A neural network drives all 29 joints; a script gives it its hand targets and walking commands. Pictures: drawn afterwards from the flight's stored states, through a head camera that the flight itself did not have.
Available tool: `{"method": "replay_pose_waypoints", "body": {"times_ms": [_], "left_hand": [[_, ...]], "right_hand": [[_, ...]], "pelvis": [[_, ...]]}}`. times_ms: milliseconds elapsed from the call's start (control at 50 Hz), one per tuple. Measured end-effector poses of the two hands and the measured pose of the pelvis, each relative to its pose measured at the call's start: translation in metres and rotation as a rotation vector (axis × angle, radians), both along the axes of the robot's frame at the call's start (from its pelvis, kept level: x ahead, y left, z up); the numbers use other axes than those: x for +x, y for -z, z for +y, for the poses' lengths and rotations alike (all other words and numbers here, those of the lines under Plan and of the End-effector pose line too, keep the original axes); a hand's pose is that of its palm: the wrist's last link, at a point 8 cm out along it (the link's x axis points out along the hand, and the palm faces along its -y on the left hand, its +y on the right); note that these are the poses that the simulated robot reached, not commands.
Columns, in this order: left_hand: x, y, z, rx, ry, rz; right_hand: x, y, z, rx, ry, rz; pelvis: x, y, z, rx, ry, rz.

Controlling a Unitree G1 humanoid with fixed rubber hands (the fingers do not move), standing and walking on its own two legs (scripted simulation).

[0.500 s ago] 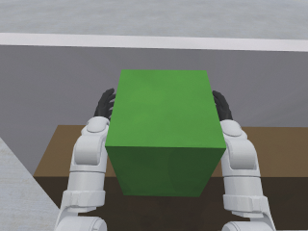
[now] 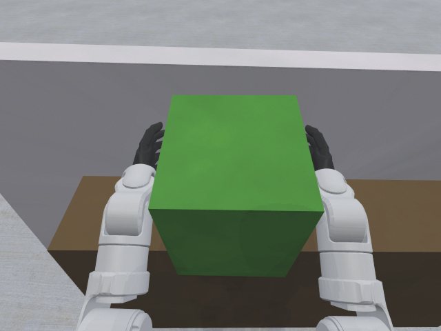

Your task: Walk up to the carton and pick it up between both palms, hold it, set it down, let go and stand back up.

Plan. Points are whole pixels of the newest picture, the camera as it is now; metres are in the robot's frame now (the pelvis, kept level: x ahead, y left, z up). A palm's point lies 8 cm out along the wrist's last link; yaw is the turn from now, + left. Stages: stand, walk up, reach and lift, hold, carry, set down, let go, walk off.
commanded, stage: hold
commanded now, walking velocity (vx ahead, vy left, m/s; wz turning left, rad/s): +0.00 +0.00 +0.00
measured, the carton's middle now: (232, 191) +0.33 +0.00 +0.12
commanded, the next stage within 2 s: none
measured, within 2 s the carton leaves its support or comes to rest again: neither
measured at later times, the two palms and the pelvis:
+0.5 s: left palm (143, 157) +0.35 +0.15 +0.17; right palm (319, 161) +0.35 -0.14 +0.18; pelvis +0.01 +0.00 +0.00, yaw +0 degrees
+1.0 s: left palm (143, 159) +0.34 +0.15 +0.18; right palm (322, 162) +0.35 -0.14 +0.18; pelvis +0.00 +0.00 +0.00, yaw +0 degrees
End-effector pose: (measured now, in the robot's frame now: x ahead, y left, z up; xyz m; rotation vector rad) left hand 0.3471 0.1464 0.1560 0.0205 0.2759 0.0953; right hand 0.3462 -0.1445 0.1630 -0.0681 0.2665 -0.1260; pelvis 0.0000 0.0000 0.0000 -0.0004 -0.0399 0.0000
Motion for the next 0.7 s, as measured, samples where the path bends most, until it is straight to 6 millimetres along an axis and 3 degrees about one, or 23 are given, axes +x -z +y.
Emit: {"method": "replay_pose_waypoints", "body": {"times_ms": [140,360,580,700], "left_hand": [[0.003,-0.008,0.001,-0.004,-0.007,-0.021],[0.004,-0.001,0.006,-0.005,-0.016,-0.005],[0.004,-0.025,0.000,-0.007,0.002,-0.065],[0.003,-0.016,-0.003,-0.003,0.005,-0.009]], "right_hand": [[0.004,-0.006,0.001,0.003,-0.002,-0.021],[0.009,-0.001,0.006,0.004,-0.016,-0.005],[0.003,-0.026,0.001,0.000,0.008,-0.065],[0.001,-0.015,-0.003,0.011,0.006,-0.008]], "pelvis": [[0.002,0.000,0.001,0.000,0.000,0.005],[0.005,0.000,0.000,0.000,-0.001,0.001],[0.007,-0.001,0.000,0.000,-0.004,-0.010],[0.005,-0.001,-0.001,0.000,-0.001,-0.025]]}}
